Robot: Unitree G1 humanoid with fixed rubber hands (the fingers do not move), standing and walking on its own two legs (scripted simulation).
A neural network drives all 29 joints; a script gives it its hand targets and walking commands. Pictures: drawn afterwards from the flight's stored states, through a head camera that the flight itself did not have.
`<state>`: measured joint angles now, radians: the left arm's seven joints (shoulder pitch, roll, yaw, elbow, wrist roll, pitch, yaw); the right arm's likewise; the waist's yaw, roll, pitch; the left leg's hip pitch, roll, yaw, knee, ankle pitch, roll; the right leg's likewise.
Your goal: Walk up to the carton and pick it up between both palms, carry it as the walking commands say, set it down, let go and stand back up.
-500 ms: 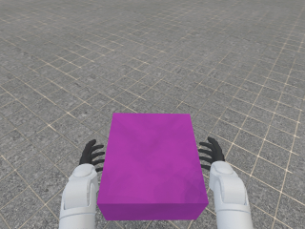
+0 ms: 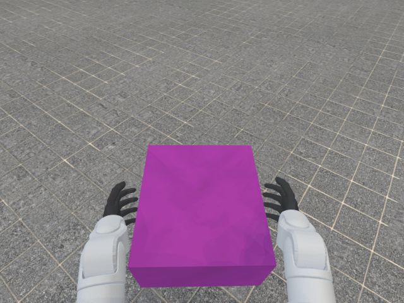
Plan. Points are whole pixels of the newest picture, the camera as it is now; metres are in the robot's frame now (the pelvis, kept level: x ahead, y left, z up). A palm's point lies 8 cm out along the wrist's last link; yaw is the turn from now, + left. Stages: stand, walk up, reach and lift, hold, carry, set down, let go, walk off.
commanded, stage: carry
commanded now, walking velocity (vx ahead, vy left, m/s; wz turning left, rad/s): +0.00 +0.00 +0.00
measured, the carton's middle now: (200, 210) +0.33 +0.01 -0.04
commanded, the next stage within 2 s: none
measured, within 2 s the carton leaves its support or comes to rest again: neither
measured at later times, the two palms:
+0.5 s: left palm (120, 219) +0.26 +0.16 +0.04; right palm (293, 213) +0.27 -0.17 +0.04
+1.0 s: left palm (118, 224) +0.25 +0.16 +0.05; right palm (296, 221) +0.25 -0.18 +0.05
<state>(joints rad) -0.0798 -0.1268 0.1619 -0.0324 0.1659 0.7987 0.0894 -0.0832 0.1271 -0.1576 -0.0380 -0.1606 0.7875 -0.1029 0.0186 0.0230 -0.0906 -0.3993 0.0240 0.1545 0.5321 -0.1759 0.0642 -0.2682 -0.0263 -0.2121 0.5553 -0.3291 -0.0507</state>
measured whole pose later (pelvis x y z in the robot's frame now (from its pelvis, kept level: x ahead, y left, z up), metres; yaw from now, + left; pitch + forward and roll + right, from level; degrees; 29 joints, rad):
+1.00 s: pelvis -0.01 -0.01 +0.00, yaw -1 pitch +1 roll -1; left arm -0.07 -0.13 0.14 -0.07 0.16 0.84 0.10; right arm -0.07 0.13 -0.16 -0.07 -0.15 0.83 -0.11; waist 0.01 0.02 -0.09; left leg -0.38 0.05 0.16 0.53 -0.17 0.05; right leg -0.25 -0.01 -0.21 0.54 -0.32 -0.06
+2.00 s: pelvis +0.19 -0.02 +0.01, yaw +7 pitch +7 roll +3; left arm 0.06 -0.13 0.08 -0.51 0.07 1.15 0.17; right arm 0.03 0.13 -0.10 -0.53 -0.08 1.18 -0.18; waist 0.02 -0.02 -0.13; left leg -0.38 0.03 0.11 0.71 -0.49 0.00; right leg -0.21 -0.06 -0.17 0.43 -0.34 -0.04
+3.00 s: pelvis +0.56 +0.02 +0.00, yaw +7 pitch +4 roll +0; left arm 0.03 -0.13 0.10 -0.55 0.09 1.22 0.17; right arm 0.01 0.13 -0.07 -0.51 -0.10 1.19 -0.16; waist 0.03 0.04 -0.07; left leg -0.17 0.11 0.20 0.55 -0.43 -0.04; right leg -0.35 -0.03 -0.17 0.57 -0.23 -0.01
